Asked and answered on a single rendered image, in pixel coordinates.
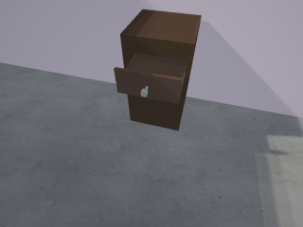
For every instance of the drawer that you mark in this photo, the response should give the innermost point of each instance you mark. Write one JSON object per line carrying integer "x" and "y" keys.
{"x": 164, "y": 77}

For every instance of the cabinet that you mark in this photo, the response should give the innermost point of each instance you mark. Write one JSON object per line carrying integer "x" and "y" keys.
{"x": 164, "y": 34}

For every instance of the handle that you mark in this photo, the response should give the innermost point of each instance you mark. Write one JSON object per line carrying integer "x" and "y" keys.
{"x": 144, "y": 92}

